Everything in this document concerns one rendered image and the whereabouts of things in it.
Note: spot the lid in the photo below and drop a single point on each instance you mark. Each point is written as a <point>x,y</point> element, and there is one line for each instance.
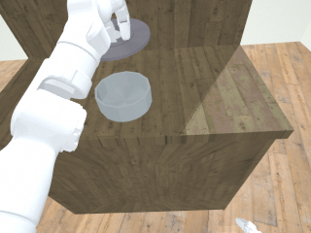
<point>140,35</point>

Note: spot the left robot upper arm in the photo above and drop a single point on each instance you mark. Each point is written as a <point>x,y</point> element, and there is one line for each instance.
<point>48,125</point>

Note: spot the left robot hand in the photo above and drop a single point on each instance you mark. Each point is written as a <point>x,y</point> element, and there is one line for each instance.
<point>120,9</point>

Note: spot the pot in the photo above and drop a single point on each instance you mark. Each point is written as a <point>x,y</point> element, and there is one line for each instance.
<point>123,96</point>

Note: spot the left robot forearm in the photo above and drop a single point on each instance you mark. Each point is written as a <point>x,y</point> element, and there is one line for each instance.
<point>70,68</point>

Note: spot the knob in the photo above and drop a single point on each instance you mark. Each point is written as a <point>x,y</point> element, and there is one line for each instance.
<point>115,23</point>

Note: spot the right robot hand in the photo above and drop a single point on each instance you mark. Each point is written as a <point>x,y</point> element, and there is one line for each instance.
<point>246,226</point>

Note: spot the table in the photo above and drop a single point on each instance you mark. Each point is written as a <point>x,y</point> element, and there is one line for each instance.
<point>211,120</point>

